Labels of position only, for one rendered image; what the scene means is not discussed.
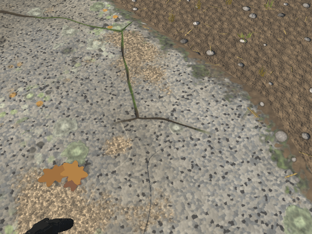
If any left robot hand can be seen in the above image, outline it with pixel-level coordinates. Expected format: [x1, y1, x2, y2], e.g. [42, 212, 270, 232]
[23, 217, 74, 234]

